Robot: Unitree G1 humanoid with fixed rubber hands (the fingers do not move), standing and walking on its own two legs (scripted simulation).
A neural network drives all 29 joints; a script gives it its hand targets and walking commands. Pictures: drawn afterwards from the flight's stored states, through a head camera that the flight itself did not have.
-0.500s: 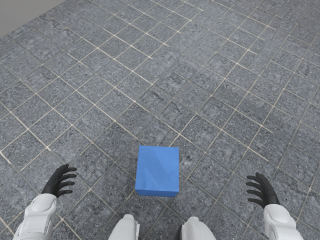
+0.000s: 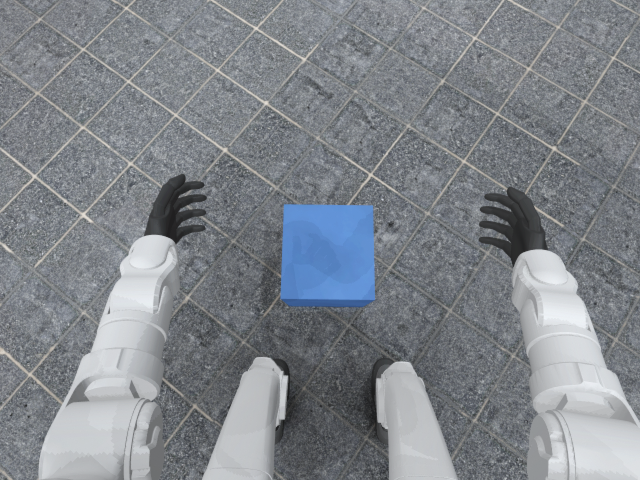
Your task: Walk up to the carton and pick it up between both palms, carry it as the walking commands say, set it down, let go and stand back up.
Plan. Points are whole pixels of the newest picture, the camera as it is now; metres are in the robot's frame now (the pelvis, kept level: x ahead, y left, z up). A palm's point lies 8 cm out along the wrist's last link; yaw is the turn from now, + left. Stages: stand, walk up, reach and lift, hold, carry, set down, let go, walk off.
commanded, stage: reach and lift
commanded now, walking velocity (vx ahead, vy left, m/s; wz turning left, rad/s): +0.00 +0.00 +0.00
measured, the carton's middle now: (327, 260) +0.45 +0.01 -0.56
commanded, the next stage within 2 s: none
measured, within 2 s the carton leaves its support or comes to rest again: neither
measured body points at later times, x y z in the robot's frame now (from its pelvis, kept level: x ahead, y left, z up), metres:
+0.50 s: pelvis +0.00 -0.02 -0.04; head +0.30 -0.01 +0.30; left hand +0.47 +0.18 -0.16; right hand +0.48 -0.20 -0.16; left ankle +0.06 +0.13 -0.65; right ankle +0.07 -0.16 -0.65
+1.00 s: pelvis -0.02 -0.01 -0.18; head +0.30 -0.01 +0.14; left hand +0.47 +0.18 -0.31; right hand +0.47 -0.20 -0.31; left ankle +0.06 +0.13 -0.65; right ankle +0.07 -0.16 -0.65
